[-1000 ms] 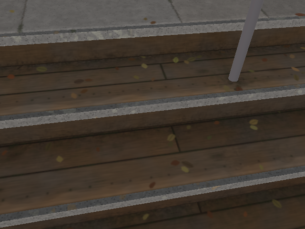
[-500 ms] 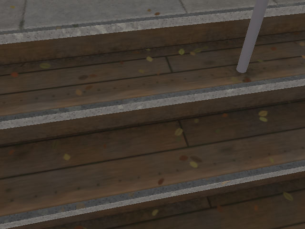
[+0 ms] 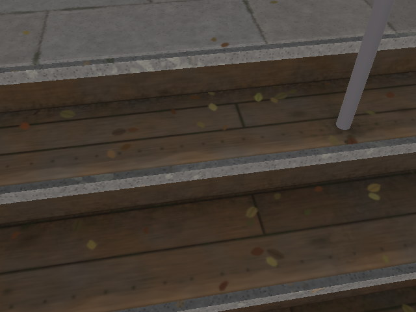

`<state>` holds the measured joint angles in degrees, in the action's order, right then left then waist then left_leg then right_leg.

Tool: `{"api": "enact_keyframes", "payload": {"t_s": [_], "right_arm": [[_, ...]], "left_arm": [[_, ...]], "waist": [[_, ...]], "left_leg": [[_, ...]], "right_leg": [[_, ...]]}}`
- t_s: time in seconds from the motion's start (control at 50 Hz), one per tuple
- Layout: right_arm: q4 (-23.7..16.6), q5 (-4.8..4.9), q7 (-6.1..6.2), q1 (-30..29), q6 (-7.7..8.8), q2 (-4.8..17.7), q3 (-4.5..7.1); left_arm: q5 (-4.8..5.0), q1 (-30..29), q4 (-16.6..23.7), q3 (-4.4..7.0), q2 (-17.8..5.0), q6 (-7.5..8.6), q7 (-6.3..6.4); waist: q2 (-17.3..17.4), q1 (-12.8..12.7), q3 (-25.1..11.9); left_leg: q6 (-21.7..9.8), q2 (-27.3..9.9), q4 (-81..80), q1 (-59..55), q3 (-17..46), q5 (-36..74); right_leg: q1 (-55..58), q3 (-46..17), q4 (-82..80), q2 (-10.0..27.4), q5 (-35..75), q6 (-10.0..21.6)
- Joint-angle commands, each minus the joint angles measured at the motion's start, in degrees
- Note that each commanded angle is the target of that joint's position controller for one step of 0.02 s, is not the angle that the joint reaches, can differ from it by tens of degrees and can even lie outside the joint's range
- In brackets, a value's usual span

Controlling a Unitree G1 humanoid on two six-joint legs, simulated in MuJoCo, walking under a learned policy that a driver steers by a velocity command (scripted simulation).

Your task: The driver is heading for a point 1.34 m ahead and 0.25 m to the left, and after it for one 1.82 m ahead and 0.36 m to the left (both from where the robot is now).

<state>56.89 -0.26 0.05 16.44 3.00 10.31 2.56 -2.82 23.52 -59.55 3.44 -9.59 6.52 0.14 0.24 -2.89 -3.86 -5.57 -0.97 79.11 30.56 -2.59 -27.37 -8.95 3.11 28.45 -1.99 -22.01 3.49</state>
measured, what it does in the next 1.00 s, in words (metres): climbs: left foot 0.16 m higher, then right foot 0.16 m higher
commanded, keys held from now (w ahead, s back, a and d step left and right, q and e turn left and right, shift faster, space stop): w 0.80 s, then w+q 0.20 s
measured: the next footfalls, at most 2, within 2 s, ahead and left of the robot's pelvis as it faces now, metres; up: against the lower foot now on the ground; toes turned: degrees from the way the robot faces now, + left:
left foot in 0.26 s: +0.27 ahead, +0.13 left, +0.16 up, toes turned +5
right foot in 0.76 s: +0.59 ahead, -0.05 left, +0.31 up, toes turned -3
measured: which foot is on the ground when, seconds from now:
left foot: up 0.00-0.24, down 0.26-0.78, up 0.80-1.00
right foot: down 0.00-0.26, up 0.28-0.74, down 0.76-1.00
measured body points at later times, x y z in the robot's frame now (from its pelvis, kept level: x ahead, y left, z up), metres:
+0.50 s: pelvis +0.25 +0.06 +0.14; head +0.24 +0.06 +0.59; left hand +0.41 +0.27 +0.03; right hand +0.15 -0.16 -0.01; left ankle +0.23 +0.13 -0.58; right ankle +0.32 -0.10 -0.33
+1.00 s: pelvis +0.57 +0.02 +0.30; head +0.57 +0.02 +0.75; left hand +0.46 +0.24 +0.14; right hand +0.69 -0.19 +0.16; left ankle +0.59 +0.19 -0.11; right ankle +0.55 -0.05 -0.42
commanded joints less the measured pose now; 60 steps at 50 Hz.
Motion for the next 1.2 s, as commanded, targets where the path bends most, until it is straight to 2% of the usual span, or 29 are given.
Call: {"api": "enact_keyframes", "payload": {"t_s": [0.02, 0.08, 0.1, 0.12, 0.18, 0.2, 0.22, 0.26, 0.28, 0.3, 0.32, 0.42, 0.44, 0.56, 0.58, 0.6, 0.62, 0.64, 0.72, 0.74, 0.76, 0.78, 0.8, 0.82, 0.86, 0.9, 0.96, 1.1, 1.2], "right_arm": [[-16.6, 0.30, 1.26, -26.4, 2.88, -1.9, -1.45], [-24.9, -0.42, 1.57, -31.4, 1.71, -6.8, -4.27], [-22.0, -1.73, -1.86, -21.8, 0.13, -6.0, -5.66], [-23.4, -1.95, -2.61, -19.9, -0.54, -5.0, -5.34], [-28.0, -1.09, -5.98, -32.4, -3.28, -1.7, -5.96], [-21.6, 0.00, -0.65, -15.4, -2.46, -2.0, -4.64], [-18.7, 1.53, 1.33, -9.2, -1.53, -1.7, -4.71], [-13.8, -1.35, 2.49, 6.8, -0.17, 5.7, -1.19], [-6.8, -3.73, -0.77, 19.9, -1.82, 12.1, -1.76], [-6.5, -5.95, -1.47, 25.3, -1.98, 14.3, 0.24], [-4.0, -4.05, -2.40, 16.1, -1.41, 10.9, 0.15], [4.7, 1.03, -0.82, -2.1, 4.27, -4.3, -2.54], [0.9, -6.26, -3.32, -12.0, 2.55, -5.7, -3.79], [11.3, -9.13, -2.44, 20.9, 1.30, -4.6, -5.27], [8.7, 1.37, -0.21, 15.9, 3.73, 3.5, -2.63], [8.9, 1.91, 1.12, 15.7, 4.53, 1.9, -3.51], [8.4, 1.49, 2.33, 17.0, 4.66, 2.8, -3.06], [11.0, -6.80, -3.07, 24.7, 2.18, -2.8, -5.81], [5.9, -2.27, -6.45, 18.3, 4.78, 11.9, -2.04], [3.5, 2.90, -0.04, 17.7, 4.63, 13.1, 0.36], [2.5, 3.81, 1.28, 15.8, 5.48, 13.8, 0.43], [7.7, -8.68, -6.74, 22.0, 3.92, 4.3, -2.55], [6.4, -6.72, -9.94, 18.6, 2.39, 0.6, -1.63], [5.8, -2.74, -10.26, 15.3, 2.72, 1.5, -0.21], [1.3, -1.44, -7.19, 3.5, 3.27, 1.5, -0.02], [-1.9, -1.16, -5.04, 0.9, 1.45, -2.6, -2.63], [-3.9, 0.03, -5.04, 0.3, -0.89, -5.5, -4.12], [-14.6, 1.01, -4.48, -27.4, -0.83, 1.2, -5.19], [-18.8, -0.48, -6.04, -29.4, -4.24, -0.7, -5.01]], "left_arm": [[-1.15, 12.9, -1.7, 1.18, -7.8, 0.46, 0.41], [0.18, 12.6, -3.5, -1.12, -3.1, 1.07, -0.23], [-6.41, 15.3, -8.6, -4.71, 7.1, -0.68, -0.75], [-7.38, 10.2, -6.4, -4.66, 4.0, -0.88, -2.40], [-0.05, 0.3, 2.4, -2.53, -9.7, 0.20, -4.53], [6.64, 2.2, 1.3, -0.66, -13.0, 0.94, -0.76], [6.65, 8.3, -0.4, -0.76, -14.4, 0.97, 0.87], [5.17, 4.5, 1.6, 0.41, -13.9, 0.58, 0.76], [-5.05, 8.4, 1.9, -4.36, 4.1, 0.16, -8.13], [-1.20, 5.8, 2.0, -1.37, -1.5, 0.12, -9.58], [1.58, 0.7, 2.2, -0.63, -2.4, 0.21, -8.53], [-0.38, -10.5, 16.3, -4.03, 5.5, -3.20, -0.68], [3.11, -10.6, 11.5, -4.59, 1.2, -4.52, -2.70], [1.19, -25.8, 15.6, -7.08, 2.4, -3.20, -3.38], [0.85, -33.4, 23.5, -7.76, 8.4, -2.71, -0.34], [1.23, -37.8, 26.5, -7.97, 5.8, -2.75, 0.68], [2.06, -36.6, 27.2, -7.42, 2.8, -3.28, 0.45], [1.88, -47.8, 28.7, -8.63, 1.4, -6.58, -2.13], [-0.05, -35.9, 24.9, -7.35, -0.6, -8.54, -6.35], [2.49, -18.1, 17.6, -5.89, 0.8, -5.34, -1.75], [3.29, -7.7, 14.8, -4.97, -1.0, -3.84, -0.09], [1.10, -2.8, 11.9, -4.78, -5.9, -5.94, -1.88], [-1.05, 12.3, 7.2, -1.92, -12.6, -7.39, -2.05], [-1.97, 15.0, 4.1, -0.18, -14.9, -5.39, -2.12], [0.84, 1.0, 0.6, -1.26, -5.5, -3.42, -3.14], [-1.83, -9.6, -2.6, -5.05, 6.2, -2.76, -4.23], [-2.50, -18.0, 0.5, -5.52, 7.7, -0.33, -3.88], [-6.28, 12.3, -5.8, -6.27, -0.9, -1.44, -3.61], [-0.26, 7.6, -2.8, -4.14, -14.8, 1.27, -5.13]], "waist": [[-4.2, -4.9, 8.1], [-2.2, -2.0, 11.0], [-2.4, 1.6, 4.5], [1.7, 6.0, 6.6], [-9.0, 9.3, 2.5], [-4.2, 8.7, 1.4], [-5.5, 8.7, -2.8], [-6.9, 17.1, -13.9], [20.3, 14.7, -20.6], [15.0, 17.5, -7.8], [11.2, 13.1, 7.1], [-1.2, -5.3, 4.9], [-5.6, -4.5, 1.6], [1.8, 4.6, 3.3], [-1.7, 2.9, 12.4], [-4.1, 3.1, 14.3], [-2.6, 4.2, 12.2], [8.7, 7.7, -6.4], [10.6, -1.3, -5.1], [1.3, -3.7, -10.3], [6.9, -8.5, -14.7], [4.4, -8.4, -18.7], [-12.6, -12.8, -19.3], [-8.3, -11.4, -6.9], [-1.8, -3.7, -0.2], [4.5, 5.2, -2.6], [1.5, 12.1, 0.0], [-6.8, -1.0, 3.4], [-8.8, 7.2, -1.0]], "left_leg": [[-0.1, -1.8, 43.2, 48.7, 2.7, -7.8], [-3.8, -1.1, 52.7, 60.5, 5.7, -14.8], [-12.3, -3.0, 44.5, 58.9, 8.9, -5.7], [-14.4, -4.9, 26.6, 49.5, 4.6, 4.4], [-2.8, 1.9, 12.4, -2.8, -8.6, 4.7], [-2.9, 3.1, 1.1, -1.6, -13.8, -2.6], [-2.5, 6.3, -5.7, -4.6, -16.3, -3.8], [-6.0, 0.9, -23.2, -19.9, 6.2, -6.7], [-19.8, -11.9, -48.5, -40.0, 48.0, 13.7], [-14.8, -14.2, -58.9, -31.2, 62.6, -12.8], [-12.9, -13.1, -58.8, -17.7, 54.0, -19.6], [-1.7, -9.3, -57.5, 1.8, 15.3, 1.2], [-3.7, -8.6, -61.5, 7.9, 13.6, 5.1], [-7.0, -11.1, -61.4, -28.3, 15.0, 13.2], [-3.5, -9.6, -69.6, -17.1, 11.3, 6.2], [-2.4, -8.9, -73.0, -11.1, 11.8, 6.8], [-4.0, -8.8, -78.0, -11.1, 9.7, 11.1], [-6.5, -11.0, -75.7, -13.5, 8.5, 20.6], [-12.0, -15.3, -66.3, -32.9, 2.3, 102.3], [-6.0, -12.5, -52.3, -37.7, -0.2, 108.5], [-3.8, -13.0, -40.5, -33.8, 0.4, 103.3], [-6.8, -8.2, -27.6, -5.9, 7.2, 90.7], [-3.3, 7.9, 5.0, 12.0, 13.8, 27.1], [-4.2, 7.9, 28.6, 25.4, 25.0, 30.1], [-8.2, 7.7, 47.5, 38.4, 22.0, 28.3], [-13.4, 3.0, 48.0, 42.3, 21.9, 31.3], [-12.3, -1.5, 42.7, 36.3, 12.1, 25.0], [-8.3, -5.0, 26.4, 50.4, 0.9, 24.2], [-3.7, 2.6, -0.1, 13.8, -9.8, 13.8]], "right_leg": [[21.8, -25.2, -15.7, 23.7, 21.7, 14.7], [14.5, -17.9, -18.9, 21.8, 6.4, 8.1], [8.5, -14.9, -15.3, 17.7, 7.3, 9.4], [-2.9, -8.0, -19.2, 13.5, 3.8, 8.0], [-38.8, -4.1, -34.1, 12.4, 39.8, 14.7], [-16.3, 2.1, -23.8, 11.5, 76.8, 10.1], [-7.0, 0.6, -10.9, 12.0, 96.5, 8.7], [-6.0, -2.4, 23.7, 11.6, 86.3, 3.5], [-37.4, -13.9, 47.1, -4.2, 20.1, 6.6], [-49.2, -28.0, 70.5, -6.5, 23.0, 7.9], [-59.1, -24.8, 81.9, -6.2, 27.1, 9.3], [-53.7, -13.8, 86.6, 1.1, 14.5, 4.6], [-52.3, -12.9, 80.8, 2.7, 25.0, 10.5], [-88.4, -10.9, 92.4, 3.2, 15.9, 14.5], [-80.0, 2.4, 88.0, 4.0, 2.7, 5.3], [-73.5, 2.9, 80.6, 6.5, 0.9, 2.7], [-65.8, 6.7, 71.2, 6.8, 2.0, 1.0], [-56.2, 0.8, 59.5, 7.8, 8.2, 8.1], [-40.4, 11.0, 38.7, -1.8, 1.0, 4.0], [-27.1, 16.5, 35.8, -6.3, -11.6, 5.1], [-13.9, 6.5, 29.0, -3.2, -5.0, 6.7], [8.2, -21.5, 19.3, 6.0, 9.0, 15.5], [17.4, -53.4, -1.1, 16.0, 9.3, 23.8], [8.5, -56.7, -5.6, 18.0, -5.7, 17.1], [-1.3, -43.5, -3.7, 18.4, 0.8, 16.2], [-7.5, -27.5, -3.6, 17.8, 8.2, 9.8], [-21.9, -2.0, -9.6, 9.7, 13.1, 4.9], [-3.5, 1.5, -20.6, 14.4, 13.3, 4.0], [-4.5, 7.1, -16.9, 18.1, 97.9, 5.5]]}}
